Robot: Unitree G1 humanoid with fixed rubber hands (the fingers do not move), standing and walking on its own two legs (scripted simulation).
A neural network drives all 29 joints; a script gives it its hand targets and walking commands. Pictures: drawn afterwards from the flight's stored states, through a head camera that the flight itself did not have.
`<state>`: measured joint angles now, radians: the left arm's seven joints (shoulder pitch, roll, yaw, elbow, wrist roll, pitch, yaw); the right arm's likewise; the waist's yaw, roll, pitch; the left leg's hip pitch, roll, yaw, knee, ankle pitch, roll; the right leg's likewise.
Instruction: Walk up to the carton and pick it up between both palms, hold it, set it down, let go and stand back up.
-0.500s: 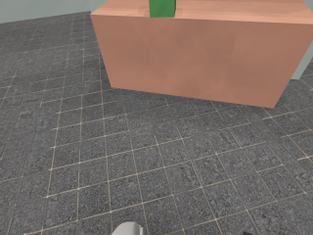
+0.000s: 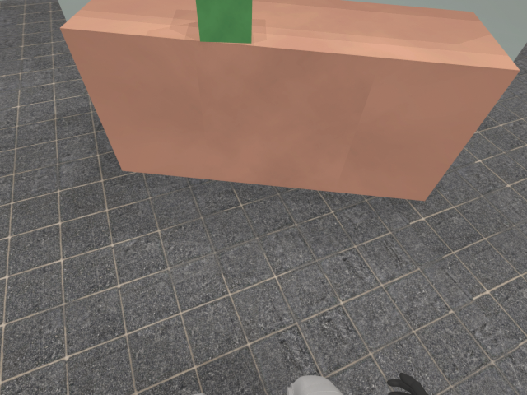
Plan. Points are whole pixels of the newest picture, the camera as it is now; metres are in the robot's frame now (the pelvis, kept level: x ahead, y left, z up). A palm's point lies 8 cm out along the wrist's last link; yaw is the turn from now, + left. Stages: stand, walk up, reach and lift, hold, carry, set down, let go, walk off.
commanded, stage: walk up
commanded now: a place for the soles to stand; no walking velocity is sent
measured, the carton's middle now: out of the picture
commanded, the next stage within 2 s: none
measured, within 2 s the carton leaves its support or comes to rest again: neither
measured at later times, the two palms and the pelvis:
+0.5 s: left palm (136, 301) +0.28 +0.21 -0.08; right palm (408, 284) +0.33 -0.31 -0.13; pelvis +0.27 -0.05 +0.01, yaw +1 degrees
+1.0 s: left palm (134, 204) +0.52 +0.28 -0.12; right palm (357, 191) +0.53 -0.23 -0.08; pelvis +0.50 +0.03 +0.01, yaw +2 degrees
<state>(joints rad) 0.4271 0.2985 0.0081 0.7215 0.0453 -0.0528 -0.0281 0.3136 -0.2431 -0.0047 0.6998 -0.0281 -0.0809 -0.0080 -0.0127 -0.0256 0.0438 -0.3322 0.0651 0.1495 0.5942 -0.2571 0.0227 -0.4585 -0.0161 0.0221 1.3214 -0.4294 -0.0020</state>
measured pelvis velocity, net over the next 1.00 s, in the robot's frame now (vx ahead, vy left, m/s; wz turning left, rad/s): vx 0.50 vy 0.03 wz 0.04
